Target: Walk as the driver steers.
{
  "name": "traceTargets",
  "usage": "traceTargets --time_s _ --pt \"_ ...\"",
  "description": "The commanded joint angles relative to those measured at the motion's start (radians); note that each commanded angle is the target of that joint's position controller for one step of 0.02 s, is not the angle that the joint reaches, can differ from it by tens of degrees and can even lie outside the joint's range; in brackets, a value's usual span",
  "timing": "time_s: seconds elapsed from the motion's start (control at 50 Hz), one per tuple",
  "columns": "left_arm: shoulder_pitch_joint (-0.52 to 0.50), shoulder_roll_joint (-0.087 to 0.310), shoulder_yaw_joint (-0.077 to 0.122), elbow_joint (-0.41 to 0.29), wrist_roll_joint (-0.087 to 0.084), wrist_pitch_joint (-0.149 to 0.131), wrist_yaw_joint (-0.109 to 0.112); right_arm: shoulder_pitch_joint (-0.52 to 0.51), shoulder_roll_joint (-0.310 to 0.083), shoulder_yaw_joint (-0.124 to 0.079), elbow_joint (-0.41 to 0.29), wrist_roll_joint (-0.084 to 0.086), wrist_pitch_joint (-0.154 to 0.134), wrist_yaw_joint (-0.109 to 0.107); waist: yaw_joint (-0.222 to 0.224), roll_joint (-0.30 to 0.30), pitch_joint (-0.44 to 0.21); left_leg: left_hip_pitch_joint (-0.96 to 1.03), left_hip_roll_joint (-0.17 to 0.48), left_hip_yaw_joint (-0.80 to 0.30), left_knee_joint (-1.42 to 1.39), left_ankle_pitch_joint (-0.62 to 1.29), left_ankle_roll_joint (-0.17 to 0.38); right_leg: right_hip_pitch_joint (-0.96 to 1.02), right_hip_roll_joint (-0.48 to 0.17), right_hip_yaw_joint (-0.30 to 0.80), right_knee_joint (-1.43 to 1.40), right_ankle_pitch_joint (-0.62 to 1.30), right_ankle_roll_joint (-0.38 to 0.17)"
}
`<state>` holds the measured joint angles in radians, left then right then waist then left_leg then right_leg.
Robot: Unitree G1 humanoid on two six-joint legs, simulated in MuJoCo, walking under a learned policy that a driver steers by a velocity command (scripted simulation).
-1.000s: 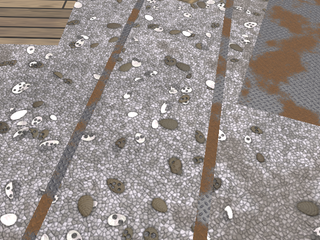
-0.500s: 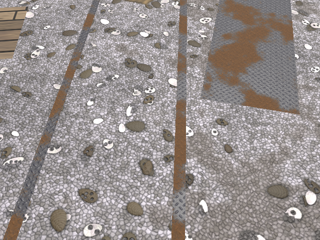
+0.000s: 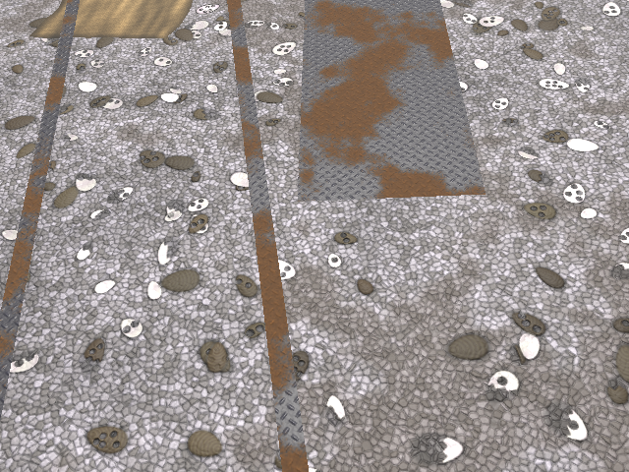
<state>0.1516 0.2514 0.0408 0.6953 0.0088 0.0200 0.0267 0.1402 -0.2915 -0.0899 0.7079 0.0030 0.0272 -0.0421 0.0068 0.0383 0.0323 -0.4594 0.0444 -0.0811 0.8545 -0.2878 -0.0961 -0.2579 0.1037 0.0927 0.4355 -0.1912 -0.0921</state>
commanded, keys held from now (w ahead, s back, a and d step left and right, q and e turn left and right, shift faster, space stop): q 0.64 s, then w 0.34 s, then w+e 0.02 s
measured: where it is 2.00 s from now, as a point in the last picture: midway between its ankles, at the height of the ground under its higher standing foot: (256, 417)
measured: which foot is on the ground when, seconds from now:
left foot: up 0.00-0.12, down 0.14-0.78, up 0.80-1.00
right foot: down 0.00-0.42, up 0.44-0.76, down 0.78-1.00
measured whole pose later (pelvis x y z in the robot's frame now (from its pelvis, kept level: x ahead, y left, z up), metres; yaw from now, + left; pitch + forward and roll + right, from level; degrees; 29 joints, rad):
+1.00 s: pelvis +0.06 +0.05 +0.01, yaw +24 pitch +1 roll +1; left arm 0.40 0.26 0.05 0.80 -0.01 -0.06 0.01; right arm 0.22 -0.31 -0.07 0.64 0.00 -0.03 -0.01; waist 0.06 0.04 -0.02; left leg -0.58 0.01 -0.06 0.95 -0.20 -0.03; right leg -0.08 0.01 0.05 0.31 -0.26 -0.04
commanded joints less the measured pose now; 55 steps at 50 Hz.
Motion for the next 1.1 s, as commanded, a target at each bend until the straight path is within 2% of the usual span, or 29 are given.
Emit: traceTargets --time_s 0.02,0.06,0.12,0.16,0.18,0.24,0.32,0.38,0.4,0.42,0.44,0.46,0.48,0.5,0.52,0.56,0.64,0.68,0.72,0.76,0.78,0.8,0.82,0.84,0.86,0.88,0.92,1.02,1.1 --pt "-0.020 0.111 0.021 -0.036 0.018 -0.017 -0.006 -0.020 -0.058 -0.005 -0.052 0.003 -0.018 0.010 0.025 -0.168 -0.072 0.111 0.030 0.010 -0.138 -0.020 0.003 0.040 -0.255 0.198 -0.155 0.025 -0.106" --pt "-0.026 0.126 0.022 -0.021 0.022 -0.021 -0.014 -0.019 -0.075 -0.005 -0.050 0.008 -0.022 0.012 0.024 -0.157 -0.039 0.143 0.021 0.022 -0.207 -0.047 0.017 0.032 -0.265 0.210 -0.150 -0.001 -0.114" --pt "-0.026 0.156 0.031 -0.004 0.002 -0.019 -0.010 0.008 -0.098 -0.006 -0.046 0.005 -0.034 0.014 -0.008 -0.112 -0.037 0.198 0.006 0.034 -0.395 0.121 0.050 0.075 -0.254 0.193 -0.083 0.112 -0.082" --pt "0.034 0.174 0.044 -0.003 0.013 -0.025 -0.003 0.006 -0.171 -0.018 -0.062 0.002 -0.036 0.015 0.033 -0.019 -0.084 0.234 0.044 -0.026 -0.325 0.413 0.084 0.092 -0.190 0.130 -0.013 0.137 -0.035" --pt "0.025 0.176 0.049 -0.006 0.013 -0.024 -0.001 0.024 -0.172 -0.024 -0.053 0.009 -0.033 0.020 0.028 0.021 -0.105 0.205 0.034 -0.040 -0.302 0.400 0.105 0.112 -0.156 0.072 0.002 0.128 -0.021" --pt "-0.011 0.156 0.059 -0.018 0.001 -0.002 0.007 0.033 -0.126 -0.016 -0.065 0.014 -0.027 0.023 0.011 -0.001 -0.101 0.126 0.013 -0.061 -0.269 0.309 0.118 0.126 -0.172 0.033 0.038 0.107 -0.035" --pt "-0.012 0.158 0.071 -0.035 0.003 0.011 0.007 0.073 -0.124 -0.018 -0.086 0.017 -0.015 0.029 -0.003 -0.091 -0.094 0.079 -0.020 -0.026 -0.164 0.179 0.123 0.105 -0.287 0.089 0.003 0.088 -0.092" --pt "-0.044 0.165 0.075 -0.047 -0.003 0.003 0.016 0.090 -0.125 -0.021 -0.107 0.012 -0.009 0.038 -0.020 -0.102 -0.083 0.116 -0.016 -0.012 -0.144 0.131 0.155 0.033 -0.320 0.072 0.042 0.071 -0.080" --pt "-0.045 0.165 0.078 -0.052 -0.003 0.002 0.018 0.098 -0.147 -0.028 -0.114 0.010 -0.009 0.039 -0.019 -0.047 -0.075 0.141 0.006 -0.060 -0.214 0.229 0.184 -0.004 -0.270 0.006 0.106 0.016 -0.039" --pt "-0.053 0.155 0.080 -0.065 0.001 0.001 0.017 0.107 -0.195 -0.040 -0.126 0.005 -0.013 0.036 -0.008 0.078 -0.063 0.164 0.076 -0.229 -0.342 0.305 0.244 -0.071 -0.152 -0.114 0.253 -0.094 0.037" --pt "-0.137 0.139 0.074 -0.101 -0.001 -0.003 0.016 0.126 -0.239 -0.045 -0.140 -0.006 -0.021 0.037 -0.044 0.210 -0.038 0.230 0.181 -0.508 -0.478 0.331 0.362 -0.226 -0.006 -0.149 0.443 -0.259 0.105" --pt "-0.157 0.133 0.072 -0.117 -0.003 -0.006 0.013 0.164 -0.231 -0.037 -0.142 -0.026 -0.038 0.040 -0.072 0.225 -0.071 0.331 0.250 -0.627 -0.537 0.340 0.431 -0.358 -0.001 -0.022 0.650 -0.497 0.113" --pt "-0.092 0.149 0.076 -0.097 -0.013 -0.006 0.008 0.131 -0.224 -0.030 -0.148 -0.025 -0.050 0.041 -0.037 0.149 -0.092 0.349 0.247 -0.576 -0.513 0.360 0.418 -0.382 -0.025 0.032 0.750 -0.469 0.113" --pt "-0.053 0.160 0.079 -0.077 -0.015 -0.006 0.005 0.082 -0.213 -0.029 -0.159 -0.009 -0.053 0.041 -0.008 0.070 -0.095 0.356 0.212 -0.504 -0.482 0.387 0.377 -0.391 -0.043 0.036 0.764 -0.400 0.119" --pt "-0.042 0.167 0.080 -0.066 -0.010 -0.006 0.007 0.048 -0.201 -0.026 -0.162 0.007 -0.046 0.037 0.003 0.038 -0.098 0.358 0.184 -0.449 -0.468 0.399 0.342 -0.384 -0.065 0.036 0.707 -0.339 0.129" --pt "-0.053 0.143 0.072 -0.062 -0.008 -0.011 0.002 0.031 -0.183 -0.021 -0.165 0.014 -0.021 0.028 0.001 0.064 -0.120 0.338 0.117 -0.374 -0.456 0.439 0.306 -0.305 -0.058 0.005 0.587 -0.276 0.157" --pt "-0.071 0.114 0.056 -0.060 -0.021 -0.022 -0.018 0.037 -0.192 -0.032 -0.169 0.011 0.006 0.014 -0.023 0.100 -0.144 0.328 0.079 -0.385 -0.458 0.354 0.295 -0.188 -0.034 0.001 0.351 -0.241 0.175" --pt "-0.045 0.128 0.057 -0.052 -0.028 -0.025 -0.027 0.033 -0.184 -0.028 -0.171 0.010 0.013 0.014 -0.028 0.135 -0.155 0.279 0.067 -0.401 -0.501 0.054 0.293 -0.108 -0.038 -0.023 0.252 -0.210 0.162" --pt "-0.020 0.131 0.059 -0.051 -0.029 -0.035 -0.037 0.031 -0.171 -0.018 -0.166 0.010 0.016 0.017 -0.014 0.167 -0.121 0.188 0.047 -0.418 -0.528 -0.215 0.282 -0.010 -0.039 -0.057 0.141 -0.164 0.135" --pt "0.043 0.113 0.058 -0.031 -0.015 -0.052 -0.038 0.047 -0.123 0.003 -0.155 0.005 0.008 0.015 0.023 0.126 -0.095 0.070 -0.005 -0.382 -0.485 -0.343 0.225 0.157 -0.066 -0.070 -0.012 -0.094 0.090" --pt "0.121 0.148 0.063 -0.022 -0.001 -0.063 -0.034 0.054 -0.073 0.020 -0.153 -0.002 -0.001 0.016 0.047 0.014 -0.105 -0.047 -0.071 -0.301 -0.295 -0.368 0.165 0.272 -0.209 0.090 -0.079 -0.204 0.040" --pt "0.207 0.257 0.083 0.006 0.026 -0.070 -0.040 0.021 -0.052 0.022 -0.194 0.016 -0.018 0.009 0.054 -0.202 -0.069 -0.225 -0.215 -0.121 -0.049 -0.313 0.119 0.271 -0.389 0.447 -0.226 -0.507 -0.084" --pt "0.160 0.276 0.090 0.000 0.034 -0.087 -0.045 -0.028 -0.125 0.000 -0.216 0.026 -0.039 0.000 0.042 -0.222 0.053 -0.318 -0.137 -0.161 0.091 -0.268 0.111 0.155 -0.485 0.630 -0.298 -0.632 -0.181" --pt "0.109 0.221 0.074 -0.006 0.011 -0.095 -0.034 -0.013 -0.167 -0.013 -0.196 0.025 -0.048 0.001 0.016 -0.197 0.105 -0.349 -0.102 -0.160 0.142 -0.179 0.110 0.145 -0.459 0.555 -0.298 -0.601 -0.168" --pt "0.090 0.185 0.063 -0.007 -0.007 -0.098 -0.023 0.019 -0.163 -0.015 -0.168 0.010 -0.051 0.005 0.003 -0.183 0.095 -0.348 -0.085 -0.135 0.160 -0.113 0.098 0.176 -0.407 0.463 -0.288 -0.520 -0.131" --pt "0.091 0.173 0.058 -0.002 -0.015 -0.096 -0.017 0.028 -0.151 -0.014 -0.159 -0.002 -0.058 0.012 0.004 -0.173 0.073 -0.349 -0.065 -0.099 0.165 -0.054 0.089 0.209 -0.375 0.396 -0.285 -0.436 -0.106" --pt "0.142 0.159 0.048 0.017 -0.014 -0.097 -0.010 -0.004 -0.104 -0.002 -0.157 -0.005 -0.075 0.028 0.031 -0.154 0.052 -0.337 -0.030 -0.022 0.180 0.054 0.076 0.221 -0.331 0.283 -0.293 -0.265 -0.094" --pt "0.246 0.163 0.043 0.061 -0.027 -0.086 -0.009 -0.132 -0.035 0.028 -0.197 0.005 -0.104 0.043 0.095 -0.169 0.056 -0.247 -0.008 0.061 -0.070 0.160 0.052 0.196 -0.291 0.155 -0.297 -0.040 -0.104" --pt "0.280 0.212 0.052 0.078 -0.035 -0.078 -0.013 -0.166 -0.050 0.024 -0.201 0.019 -0.127 0.068 0.095 -0.175 0.060 -0.057 -0.050 0.081 -0.263 0.158 0.049 0.125 -0.302 0.154 -0.257 0.014 -0.105"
